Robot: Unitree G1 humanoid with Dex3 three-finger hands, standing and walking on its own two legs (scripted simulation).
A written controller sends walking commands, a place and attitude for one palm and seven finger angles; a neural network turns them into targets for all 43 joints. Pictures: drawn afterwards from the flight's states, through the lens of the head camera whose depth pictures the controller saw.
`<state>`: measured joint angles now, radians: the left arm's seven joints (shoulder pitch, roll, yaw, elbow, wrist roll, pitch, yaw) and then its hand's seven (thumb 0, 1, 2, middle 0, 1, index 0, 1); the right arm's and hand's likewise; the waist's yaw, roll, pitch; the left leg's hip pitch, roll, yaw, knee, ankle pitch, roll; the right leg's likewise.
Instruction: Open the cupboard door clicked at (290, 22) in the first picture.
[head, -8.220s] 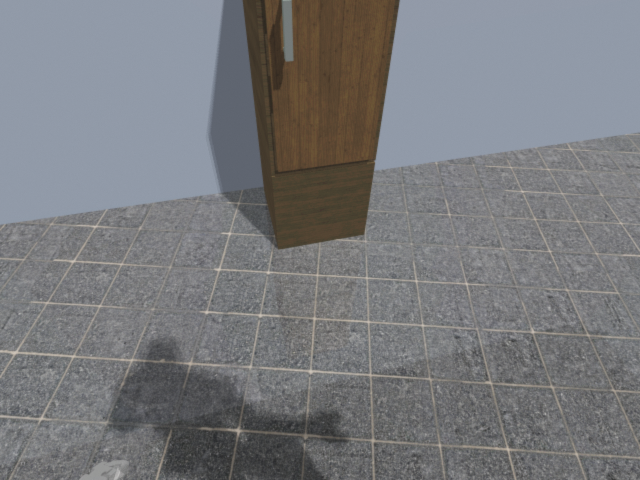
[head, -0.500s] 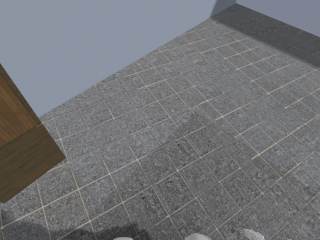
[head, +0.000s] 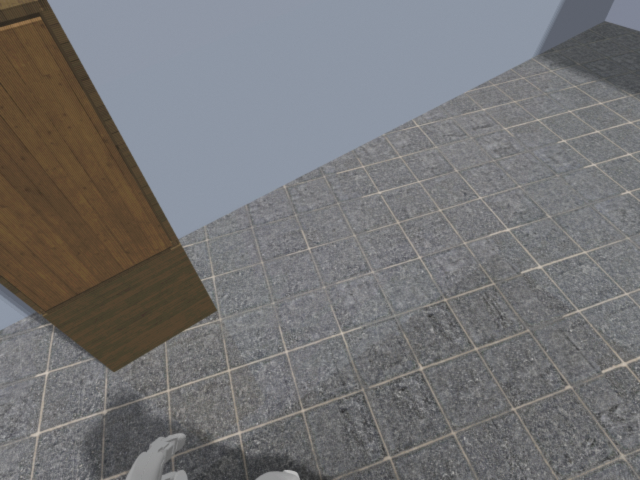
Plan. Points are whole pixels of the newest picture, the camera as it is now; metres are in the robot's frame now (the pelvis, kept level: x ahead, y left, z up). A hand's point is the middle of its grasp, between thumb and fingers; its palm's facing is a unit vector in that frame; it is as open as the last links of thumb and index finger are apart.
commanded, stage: turn to face it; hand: left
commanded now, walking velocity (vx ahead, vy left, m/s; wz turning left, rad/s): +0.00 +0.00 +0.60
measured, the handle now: out of the picture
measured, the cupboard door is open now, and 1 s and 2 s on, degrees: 0 0 0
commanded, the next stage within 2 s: take the last steps up to it in 0.98 s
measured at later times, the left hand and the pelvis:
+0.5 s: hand out of the picture -0.07 +0.26 -0.19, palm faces +0.37 -0.89 -0.27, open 7.4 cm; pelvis -0.02 +0.04 -0.01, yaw +18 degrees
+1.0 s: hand out of the picture -0.01 +0.22 -0.13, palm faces +0.50 -0.81 -0.30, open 7.4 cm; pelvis +0.00 +0.00 +0.00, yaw +32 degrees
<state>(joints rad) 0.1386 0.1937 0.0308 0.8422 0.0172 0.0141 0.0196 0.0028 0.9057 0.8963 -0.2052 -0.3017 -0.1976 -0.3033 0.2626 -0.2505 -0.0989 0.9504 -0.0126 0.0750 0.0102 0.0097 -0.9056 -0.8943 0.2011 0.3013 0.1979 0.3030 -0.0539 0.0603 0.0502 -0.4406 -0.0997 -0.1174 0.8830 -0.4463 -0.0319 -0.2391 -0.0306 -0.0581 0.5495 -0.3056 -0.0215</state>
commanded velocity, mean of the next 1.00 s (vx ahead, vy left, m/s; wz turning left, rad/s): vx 0.00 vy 0.00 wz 0.46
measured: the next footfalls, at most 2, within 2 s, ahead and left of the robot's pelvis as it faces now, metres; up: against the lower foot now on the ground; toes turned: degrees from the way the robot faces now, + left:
left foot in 0.42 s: -0.01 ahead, +0.15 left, +0.00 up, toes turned +21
right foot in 0.90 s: +0.09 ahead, -0.06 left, +0.00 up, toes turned +27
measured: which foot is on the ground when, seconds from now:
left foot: up 0.00-0.40, down 0.42-0.90, up 0.92-1.00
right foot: down 0.00-0.42, up 0.44-0.88, down 0.90-1.00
